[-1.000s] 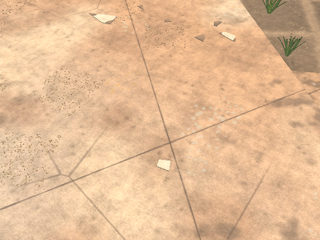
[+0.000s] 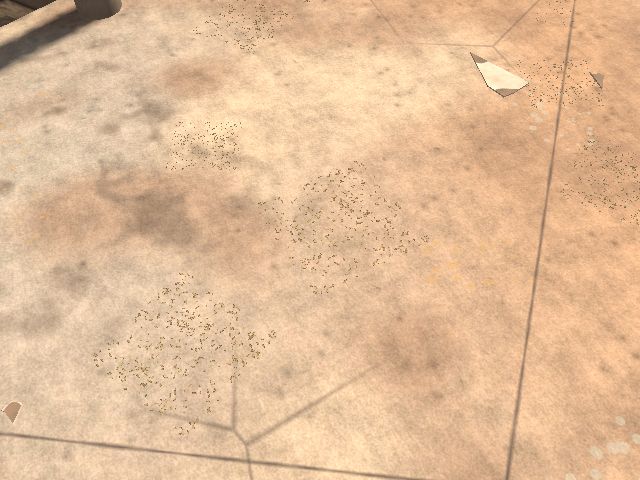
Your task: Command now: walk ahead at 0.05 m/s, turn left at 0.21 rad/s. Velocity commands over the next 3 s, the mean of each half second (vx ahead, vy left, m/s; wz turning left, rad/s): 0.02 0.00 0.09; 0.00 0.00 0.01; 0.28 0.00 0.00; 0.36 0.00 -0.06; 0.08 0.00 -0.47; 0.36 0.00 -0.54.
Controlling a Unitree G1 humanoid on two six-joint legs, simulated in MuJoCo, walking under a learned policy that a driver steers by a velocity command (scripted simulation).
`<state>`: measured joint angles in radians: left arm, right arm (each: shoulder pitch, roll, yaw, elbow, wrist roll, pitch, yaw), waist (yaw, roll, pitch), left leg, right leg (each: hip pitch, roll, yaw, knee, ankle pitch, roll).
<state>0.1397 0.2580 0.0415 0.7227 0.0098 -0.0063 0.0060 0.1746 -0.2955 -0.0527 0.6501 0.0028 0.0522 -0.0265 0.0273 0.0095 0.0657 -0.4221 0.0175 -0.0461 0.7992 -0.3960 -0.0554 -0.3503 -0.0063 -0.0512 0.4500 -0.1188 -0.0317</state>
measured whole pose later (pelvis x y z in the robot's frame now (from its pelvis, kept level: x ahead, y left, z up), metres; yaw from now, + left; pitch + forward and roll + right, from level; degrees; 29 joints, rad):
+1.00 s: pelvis +0.06 +0.03 +0.00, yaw +1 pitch -2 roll +0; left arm 0.14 0.24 0.04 1.07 0.00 0.01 0.04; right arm 0.26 -0.22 -0.03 0.88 -0.01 0.00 -0.03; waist 0.02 0.00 0.03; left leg -0.14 -0.02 -0.01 0.48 -0.31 0.02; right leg -0.22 -0.04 -0.01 0.48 -0.23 0.04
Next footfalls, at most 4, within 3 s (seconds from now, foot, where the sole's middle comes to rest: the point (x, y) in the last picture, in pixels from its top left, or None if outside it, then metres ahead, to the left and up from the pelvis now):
0.06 left None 0.06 0.13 -0.77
1.80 left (295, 433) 0.54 0.10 -0.77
2.30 right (408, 425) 0.56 -0.13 -0.77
2.76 left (319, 356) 0.71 0.06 -0.77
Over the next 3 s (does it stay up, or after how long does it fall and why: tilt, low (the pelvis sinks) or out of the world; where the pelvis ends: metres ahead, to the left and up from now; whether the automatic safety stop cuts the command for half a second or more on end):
stays up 0.68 -0.06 0.01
